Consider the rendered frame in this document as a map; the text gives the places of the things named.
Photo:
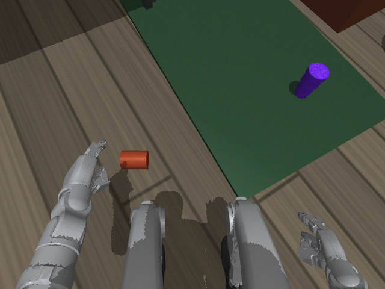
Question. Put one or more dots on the right robot arm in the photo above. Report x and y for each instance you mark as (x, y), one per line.
(341, 274)

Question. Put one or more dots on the left robot arm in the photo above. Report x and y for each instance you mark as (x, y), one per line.
(55, 257)

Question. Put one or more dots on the left robot hand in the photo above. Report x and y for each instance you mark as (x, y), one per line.
(83, 169)

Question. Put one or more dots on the right robot foot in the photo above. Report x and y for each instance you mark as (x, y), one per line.
(225, 257)

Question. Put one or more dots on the right robot hand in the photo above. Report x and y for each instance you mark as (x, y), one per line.
(318, 251)

